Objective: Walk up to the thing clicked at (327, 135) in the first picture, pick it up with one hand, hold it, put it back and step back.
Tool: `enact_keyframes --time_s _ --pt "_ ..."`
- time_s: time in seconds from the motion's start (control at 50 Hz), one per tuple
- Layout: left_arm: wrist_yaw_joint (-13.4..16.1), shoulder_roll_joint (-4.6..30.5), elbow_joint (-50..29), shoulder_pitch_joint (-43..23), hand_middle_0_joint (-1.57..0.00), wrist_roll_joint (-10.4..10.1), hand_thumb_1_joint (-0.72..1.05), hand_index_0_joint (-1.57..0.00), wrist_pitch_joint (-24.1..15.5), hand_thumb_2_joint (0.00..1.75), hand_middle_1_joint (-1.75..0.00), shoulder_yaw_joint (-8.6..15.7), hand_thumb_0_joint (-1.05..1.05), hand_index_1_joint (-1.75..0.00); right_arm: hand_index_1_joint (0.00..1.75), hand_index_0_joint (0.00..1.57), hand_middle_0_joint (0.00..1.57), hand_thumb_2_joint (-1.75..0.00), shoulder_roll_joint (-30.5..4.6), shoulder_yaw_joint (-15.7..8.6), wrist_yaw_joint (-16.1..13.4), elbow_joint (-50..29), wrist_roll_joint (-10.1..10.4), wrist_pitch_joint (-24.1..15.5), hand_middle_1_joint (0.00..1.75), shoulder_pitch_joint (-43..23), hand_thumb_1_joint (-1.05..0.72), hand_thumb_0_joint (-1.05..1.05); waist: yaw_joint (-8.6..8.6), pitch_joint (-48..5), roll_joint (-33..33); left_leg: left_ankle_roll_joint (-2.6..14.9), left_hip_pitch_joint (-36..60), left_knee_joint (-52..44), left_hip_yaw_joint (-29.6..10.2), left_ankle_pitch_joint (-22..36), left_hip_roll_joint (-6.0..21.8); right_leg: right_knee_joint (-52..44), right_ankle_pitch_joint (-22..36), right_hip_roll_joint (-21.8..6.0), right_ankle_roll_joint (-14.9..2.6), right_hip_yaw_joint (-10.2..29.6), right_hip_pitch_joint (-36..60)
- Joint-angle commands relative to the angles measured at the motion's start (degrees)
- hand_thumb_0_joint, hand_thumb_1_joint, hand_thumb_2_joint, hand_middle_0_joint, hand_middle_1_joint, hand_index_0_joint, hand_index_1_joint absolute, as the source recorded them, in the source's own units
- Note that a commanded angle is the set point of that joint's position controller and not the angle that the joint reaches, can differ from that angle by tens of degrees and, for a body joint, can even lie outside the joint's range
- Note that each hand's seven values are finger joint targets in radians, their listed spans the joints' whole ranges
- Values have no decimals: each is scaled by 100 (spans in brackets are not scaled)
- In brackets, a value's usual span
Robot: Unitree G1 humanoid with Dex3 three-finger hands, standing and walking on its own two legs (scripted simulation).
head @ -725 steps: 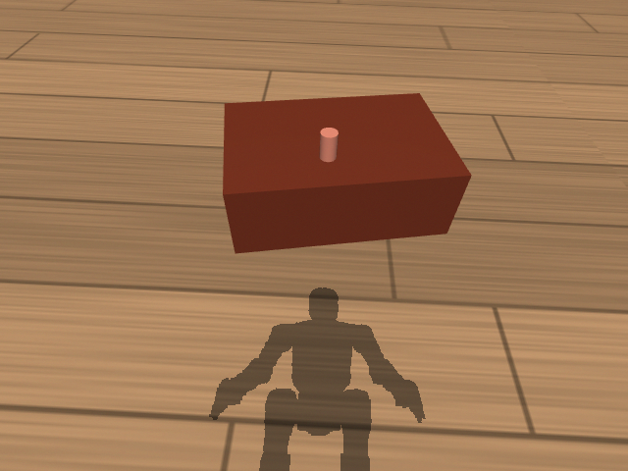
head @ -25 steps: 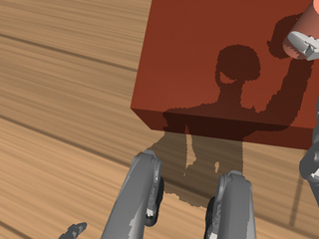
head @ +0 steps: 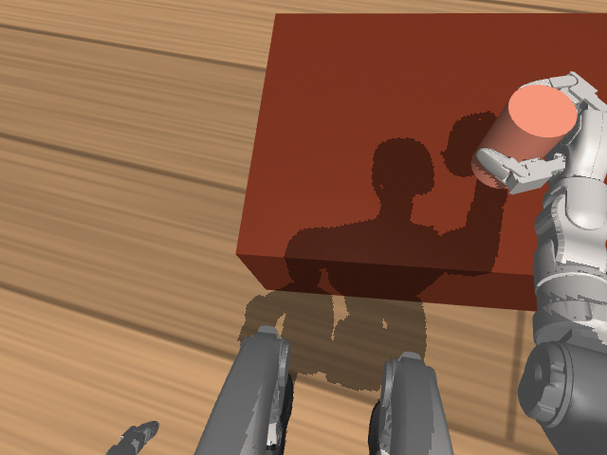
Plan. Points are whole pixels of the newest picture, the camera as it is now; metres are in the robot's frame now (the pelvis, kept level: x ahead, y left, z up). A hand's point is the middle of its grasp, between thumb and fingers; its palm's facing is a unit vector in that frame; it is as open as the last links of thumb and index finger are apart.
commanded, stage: lift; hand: right
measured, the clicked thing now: (517, 141) +0.51 -0.18 +0.03
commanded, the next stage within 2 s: hold in 1.40 s
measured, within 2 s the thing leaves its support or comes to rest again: neither
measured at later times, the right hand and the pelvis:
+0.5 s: hand (585, 141) +0.43 -0.18 +0.14, palm faces +0.17 +0.98 -0.02, open 10.0 cm; pelvis +0.02 +0.00 +0.10, yaw -1 degrees
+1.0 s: hand out of the picture +0.40 -0.18 +0.18, palm faces +0.16 +0.99 -0.01, open 10.0 cm; pelvis +0.04 +0.00 +0.14, yaw -1 degrees
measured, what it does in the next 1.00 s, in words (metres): rises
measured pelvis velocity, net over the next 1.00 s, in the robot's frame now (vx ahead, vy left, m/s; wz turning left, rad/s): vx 0.04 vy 0.00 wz -0.02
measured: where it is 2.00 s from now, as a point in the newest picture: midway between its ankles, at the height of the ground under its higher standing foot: (326, 450)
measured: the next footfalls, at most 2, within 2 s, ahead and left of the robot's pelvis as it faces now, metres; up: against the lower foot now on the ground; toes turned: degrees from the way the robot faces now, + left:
none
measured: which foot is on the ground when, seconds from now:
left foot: down 0.00-1.00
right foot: down 0.00-1.00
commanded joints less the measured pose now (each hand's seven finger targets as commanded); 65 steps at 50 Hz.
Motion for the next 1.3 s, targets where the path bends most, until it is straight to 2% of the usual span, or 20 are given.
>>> enact_keyframes --time_s 0.0,0.02,0.08,0.16,0.2,0.3,0.32,0.42,0.5,0.56,0.68,0.76,0.8,0.86,1.02,1.04,1.16,1.18,1.2,1.28 --pt "91 987 -254 888 -20 -28 87 -19 -154 92 -30 460 0 -30 142 134 131 -127 -1101 32 -63 -1958 127 -534 142 -1990 -16 0 -61 -3616 -586 261 3030 -1422 -51 1557 -167 -1654 1701 152 -156 -56 2533" --pt "101 981 -285 788 -20 -45 86 -19 -170 92 -29 451 0 -30 143 134 130 -129 -1127 -29 -109 -2039 147 -537 143 -1733 -14 0 -194 -3495 -590 270 3033 -1505 -25 1468 -177 -1797 1676 145 -139 -36 2697" --pt "138 997 -290 730 -20 -66 86 -19 -223 92 -29 490 0 -30 142 134 130 -128 -930 129 -160 -2312 187 -556 142 -1522 -14 0 -226 -3387 -710 289 3129 -1782 -11 1479 -194 -2139 1763 113 -94 28 3318" --pt "173 917 -228 661 -20 -84 85 -18 -323 93 -29 507 0 -31 145 134 130 -130 -456 451 -207 -2395 261 -532 145 -970 -9 0 -202 -2902 -432 264 3619 -2190 -19 1664 -199 -2494 1873 126 -110 -18 3504" --pt "186 903 -214 601 -20 -94 84 -18 -365 93 -29 525 0 -31 145 135 130 -131 -453 388 -230 -2361 275 -536 145 -656 -8 0 -251 -2719 -233 230 3893 -2400 -48 1761 -204 -2604 1917 131 -137 -72 3550" --pt "178 914 -213 474 -20 -95 85 -18 -492 93 -29 576 0 -31 146 135 131 -131 16 670 -182 -2127 332 -581 146 -64 -10 0 -220 -2164 23 204 4238 -2827 -48 1759 -203 -3048 1880 133 -142 -66 3787" --pt "168 841 -191 445 -20 -69 85 -18 -498 93 -29 528 0 -31 147 136 132 -131 -284 492 -211 -2610 346 -663 147 -195 -7 0 -390 -2259 -214 212 4420 -2891 -105 1770 -191 -3113 1897 134 -135 -121 3862" --pt "155 806 -229 299 -19 -70 86 -18 -564 92 -29 515 0 -30 144 134 130 -130 -76 668 -205 -2725 344 -787 144 -96 -10 0 -381 -2047 -221 212 4598 -3246 -71 1526 -215 -3560 1653 145 -106 -113 4329" --pt "147 868 -232 271 -19 -57 87 -18 -608 92 -29 569 0 -30 145 134 130 -130 117 783 -172 -2757 396 -860 145 556 -10 0 -460 -1975 -160 195 4900 -3371 -38 1887 -222 -3722 2077 149 -73 -128 4628" --pt "148 766 -220 292 -19 -63 87 -18 -607 92 -29 510 0 -30 144 133 129 -128 57 801 -209 -3123 387 -906 144 437 -7 0 -505 -2174 -254 196 5172 -3467 -64 2243 -217 -3830 2467 140 -59 -153 4984" --pt "164 745 -230 186 -19 -77 87 -18 -614 92 -29 503 0 -30 145 134 130 -130 158 853 -197 -3139 425 -951 145 802 -10 0 -546 -1804 -87 172 5481 -3809 -53 2083 -222 -4148 2262 153 -68 -178 5105" --pt "175 734 -207 248 -19 -79 88 -18 -617 91 -29 519 0 -30 145 134 130 -130 257 898 -155 -3143 449 -922 145 1144 -9 0 -574 -1826 -15 167 5767 -3907 -36 2523 -222 -4245 2761 154 -50 -190 5354" --pt "187 704 -206 242 -19 -91 89 -18 -611 90 -30 515 0 -30 144 133 129 -130 306 931 -140 -3099 449 -903 144 1168 -8 0 -504 -1626 135 150 5795 -3996 -31 2529 -224 -4303 2723 154 -76 -191 5281" --pt "175 709 -208 208 -19 -81 89 -18 -613 90 -30 514 0 -30 147 136 132 -133 325 917 -140 -3169 468 -938 147 1209 -11 0 -590 -1605 -45 178 5768 -4059 3 2428 -237 -4461 2791 129 -25 -163 5547" --pt "205 728 -250 10 -19 -100 90 -19 -629 90 -30 526 0 -30 145 134 130 -131 388 1009 -132 -3265 491 -948 145 1420 -15 0 -608 -1239 -64 159 5852 -4355 -37 2091 -236 -4708 2292 131 -53 -213 5614" --pt "195 640 -300 40 -19 -97 89 -19 -634 90 -30 473 0 -30 146 134 131 -131 437 1071 -143 -3529 489 -977 146 1431 -12 0 -640 -1499 -28 162 6060 -4344 -41 2236 -227 -4715 2445 132 -49 -212 5721" --pt "221 616 -287 35 -19 -97 89 -19 -614 90 -30 458 0 -30 147 136 132 -132 365 1049 -171 -3643 488 -944 147 1623 -12 0 -710 -1512 -63 145 6354 -4422 -82 2594 -192 -4745 2788 159 -53 -271 5846" --pt "243 724 -224 67 -19 -101 90 -19 -612 90 -30 530 0 -30 148 136 132 -133 446 1023 -159 -3233 498 -886 148 1805 -12 0 -612 -1287 119 138 6167 -4434 -34 2540 -222 -4764 2803 134 -48 -233 5819" --pt "220 607 -313 -18 -19 -100 89 -19 -605 90 -30 452 0 -30 146 135 131 -132 496 1162 -164 -3686 495 -921 146 1668 -12 0 -685 -1292 -22 154 6255 -4437 -27 2550 -214 -4831 2833 135 -35 -230 5830" --pt "243 739 -248 10 -19 -107 89 -19 -604 90 -30 542 0 -30 147 135 131 -132 488 1099 -146 -3285 503 -856 147 1926 -13 0 -658 -1216 146 140 6265 -4503 -23 2526 -218 -4866 2820 132 -38 -221 5883"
